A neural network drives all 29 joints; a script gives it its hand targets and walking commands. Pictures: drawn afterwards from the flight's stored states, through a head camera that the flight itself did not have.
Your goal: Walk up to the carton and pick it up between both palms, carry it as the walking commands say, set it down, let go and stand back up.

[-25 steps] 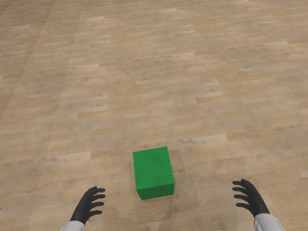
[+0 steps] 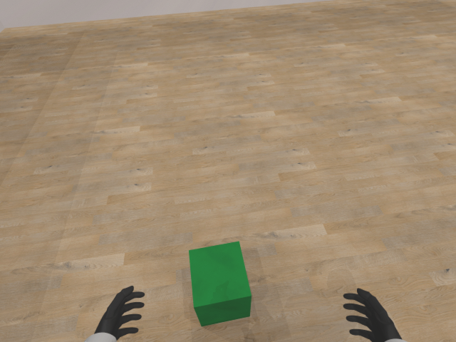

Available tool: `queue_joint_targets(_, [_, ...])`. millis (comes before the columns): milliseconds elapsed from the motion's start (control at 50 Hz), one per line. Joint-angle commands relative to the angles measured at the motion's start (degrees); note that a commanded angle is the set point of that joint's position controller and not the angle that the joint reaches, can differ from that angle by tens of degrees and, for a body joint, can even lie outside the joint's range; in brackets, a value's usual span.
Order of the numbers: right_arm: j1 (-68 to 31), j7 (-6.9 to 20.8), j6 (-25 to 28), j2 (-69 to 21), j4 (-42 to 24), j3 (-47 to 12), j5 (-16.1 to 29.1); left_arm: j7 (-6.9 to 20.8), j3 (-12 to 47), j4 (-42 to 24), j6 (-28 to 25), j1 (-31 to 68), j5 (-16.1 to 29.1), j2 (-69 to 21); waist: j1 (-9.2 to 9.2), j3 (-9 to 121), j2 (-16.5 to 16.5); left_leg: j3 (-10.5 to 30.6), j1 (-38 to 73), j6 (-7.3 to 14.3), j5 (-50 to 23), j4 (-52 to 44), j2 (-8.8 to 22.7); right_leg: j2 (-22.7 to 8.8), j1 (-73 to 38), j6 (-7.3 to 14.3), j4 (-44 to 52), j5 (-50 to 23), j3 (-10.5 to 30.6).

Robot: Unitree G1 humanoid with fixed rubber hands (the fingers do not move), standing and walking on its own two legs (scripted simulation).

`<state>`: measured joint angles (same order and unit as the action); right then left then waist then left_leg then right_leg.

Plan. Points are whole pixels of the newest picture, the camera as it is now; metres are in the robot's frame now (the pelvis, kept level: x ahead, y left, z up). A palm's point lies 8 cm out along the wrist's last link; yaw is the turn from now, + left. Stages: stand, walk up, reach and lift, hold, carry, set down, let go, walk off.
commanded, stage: let go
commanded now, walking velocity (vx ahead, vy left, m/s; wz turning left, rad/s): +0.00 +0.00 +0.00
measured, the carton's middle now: (220, 284) +0.46 +0.09 -0.65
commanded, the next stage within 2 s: stand in 0.04 s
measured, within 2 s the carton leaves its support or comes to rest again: neither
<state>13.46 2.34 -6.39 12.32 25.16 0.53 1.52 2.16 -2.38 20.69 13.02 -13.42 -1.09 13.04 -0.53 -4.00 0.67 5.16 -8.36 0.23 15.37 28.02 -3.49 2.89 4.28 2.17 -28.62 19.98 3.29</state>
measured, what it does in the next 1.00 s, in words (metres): stands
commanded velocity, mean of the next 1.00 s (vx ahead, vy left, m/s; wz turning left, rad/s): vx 0.00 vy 0.00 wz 0.00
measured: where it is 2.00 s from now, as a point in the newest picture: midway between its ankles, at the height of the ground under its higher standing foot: outside the picture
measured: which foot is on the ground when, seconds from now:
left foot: down 0.00-1.00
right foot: down 0.00-1.00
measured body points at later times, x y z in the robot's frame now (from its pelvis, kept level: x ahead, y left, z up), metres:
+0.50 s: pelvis +0.01 +0.03 +0.00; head +0.00 +0.04 +0.45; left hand +0.16 +0.31 -0.10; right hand +0.13 -0.28 -0.08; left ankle +0.00 +0.12 -0.74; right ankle -0.05 -0.09 -0.74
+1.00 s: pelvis -0.01 +0.03 +0.01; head -0.03 +0.04 +0.46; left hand +0.12 +0.32 -0.10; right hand +0.08 -0.29 -0.10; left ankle +0.00 +0.12 -0.74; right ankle -0.05 -0.09 -0.74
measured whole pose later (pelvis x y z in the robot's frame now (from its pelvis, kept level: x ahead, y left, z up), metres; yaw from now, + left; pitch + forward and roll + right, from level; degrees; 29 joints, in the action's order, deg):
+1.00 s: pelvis -0.01 +0.03 +0.01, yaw -3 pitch -3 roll +0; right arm 9.4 -0.7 0.9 20.2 54.6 2.1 -1.7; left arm -1.4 -0.3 47.7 -0.6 -12.8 -1.3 20.7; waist 0.5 1.1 1.6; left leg 1.7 -8.2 2.3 12.3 23.3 -3.7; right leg 2.0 5.1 0.1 -24.0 16.1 6.9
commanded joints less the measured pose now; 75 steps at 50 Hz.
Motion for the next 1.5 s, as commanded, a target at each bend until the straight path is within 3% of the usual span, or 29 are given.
queue_joint_targets(0, [-1.26, -0.82, 1.84, 6.35, -4.80, 2.24, 0.06, -1.53, -1.17, -5.28, -0.15, 2.52, 0.44, 5.96, 0.45, 6.28, 2.65, -3.62, 2.91, -1.10, -17.74, 0.18, -0.26, -2.39, 6.20, -2.79, 2.89, -25.43, -1.56])
queue_joint_targets(20, [-2.72, -2.81, 3.26, 10.80, 4.18, 3.56, -4.77, -3.36, -2.63, 2.28, -4.78, 4.19, 0.06, 11.64, -1.04, 6.66, 6.27, -1.22, 0.07, -1.03, -18.20, 0.36, 5.12, -3.65, 8.51, -3.80, 2.34, -15.87, 0.69])
queue_joint_targets(60, [-1.59, -3.79, 4.77, 12.50, 5.42, 4.49, -5.01, -3.88, -2.23, 3.56, -8.38, 3.00, -0.89, 11.20, 0.19, 7.20, 2.17, 0.55, -0.89, 0.19, -15.79, 0.08, 6.08, -3.89, 6.78, -3.24, 2.33, -11.56, 1.50])
queue_joint_targets(100, [-2.65, -3.89, 5.99, 12.85, 7.19, 4.29, -4.86, -3.74, -1.92, 5.81, -10.27, 2.41, -1.09, 10.90, 0.03, 7.19, -0.92, 1.27, -1.76, 0.41, -13.43, -1.03, 6.34, -3.98, 6.58, -2.79, 2.41, -9.88, 2.95])
queue_joint_targets(160, [-5.30, -3.72, 6.89, 12.58, 9.01, 4.15, -4.21, -3.36, -1.91, 7.91, -11.68, 2.86, -0.85, 10.91, -0.04, 6.03, -3.07, 3.07, -3.91, 0.88, -11.66, -2.83, 7.20, -3.93, 6.41, -2.55, 2.26, -9.72, 3.24])
queue_joint_targets(200, [-5.60, -3.62, 7.24, 12.38, 10.61, 4.10, -3.94, -3.25, -1.96, 9.20, -12.26, 3.21, -0.86, 11.63, 0.07, 6.32, -1.73, 3.25, -3.78, 0.99, -13.34, -2.82, 7.35, -4.17, 5.87, -2.30, 2.36, -11.46, 3.73])
queue_joint_targets(400, [-5.44, -3.74, 7.94, 15.62, 15.47, 4.78, -3.74, -3.58, -1.73, 14.14, -13.61, 2.00, -0.55, 13.81, 0.68, 7.71, -2.49, 3.22, 0.50, 1.23, -20.76, -3.39, 7.85, -5.15, 5.13, -2.02, 3.09, -16.93, 5.10])
queue_joint_targets(460, [-5.16, -3.94, 7.97, 15.88, 16.85, 4.67, -3.70, -3.78, -1.33, 15.54, -13.77, 1.54, -0.57, 14.03, 0.76, 7.49, -1.28, 3.18, 1.23, 1.19, -22.38, -3.49, 8.03, -5.27, 5.09, -2.11, 3.49, -17.77, 4.97])
queue_joint_targets(540, [-5.10, -3.85, 8.04, 16.38, 18.54, 4.58, -3.65, -3.79, -1.18, 16.77, -13.91, 1.79, -0.58, 14.54, 0.78, 6.28, -0.03, 3.47, 1.00, 1.23, -20.10, -4.60, 8.25, -5.43, 5.62, -2.08, 4.20, -16.63, 5.29])
queue_joint_targets(680, [-5.77, -3.68, 8.15, 16.75, 21.32, 4.26, -3.45, -3.81, -0.70, 19.16, -14.32, 1.76, -0.22, 15.18, 0.69, 6.16, -0.64, 3.17, 1.58, 1.04, -18.37, -5.83, 8.22, -5.88, 4.72, -1.91, 5.47, -16.25, 6.13])
queue_joint_targets(720, [-6.18, -3.63, 8.24, 16.79, 22.08, 4.13, -3.47, -3.93, -0.59, 19.84, -14.34, 2.29, -0.37, 15.21, 0.80, 5.56, 0.92, 3.48, 1.53, 1.16, -17.63, -6.23, 8.35, -6.26, 5.07, -1.73, 5.92, -16.11, 6.27])
queue_joint_targets(800, [-6.54, -3.58, 8.13, 17.11, 23.85, 3.99, -3.29, -3.89, -0.29, 21.23, -14.45, 2.79, -0.22, 15.60, 1.04, 4.64, -0.65, 3.37, 1.39, 1.03, -14.77, -7.52, 8.31, -6.41, 5.35, -1.43, 7.00, -14.54, 6.86])
queue_joint_targets(880, [-6.62, -3.36, 8.10, 17.27, 25.45, 3.85, -3.23, -3.98, -0.28, 22.81, -14.59, 3.19, -0.19, 16.15, 1.09, 4.29, 0.61, 3.45, 1.69, 1.03, -13.27, -8.37, 8.45, -6.43, 5.54, -1.34, 8.01, -13.20, 7.01])
queue_joint_targets(940, [-6.96, -3.24, 8.02, 17.66, 26.69, 3.80, -3.22, -3.85, 0.06, 24.04, -14.63, 3.10, -0.15, 16.06, 1.27, 3.48, -0.63, 3.67, 1.29, 1.15, -10.82, -9.24, 8.55, -6.57, 5.68, -1.29, 8.66, -12.23, 7.08])
queue_joint_targets(1480, [-7.25, -2.93, 7.99, 18.87, 33.96, 2.53, -2.50, -3.54, 1.07, 31.87, -14.74, 5.06, 0.06, 17.78, 1.75, 2.73, 0.54, 4.10, 2.30, 1.12, -7.01, -12.00, 9.03, -7.10, 5.39, -0.86, 11.99, -10.27, 7.67])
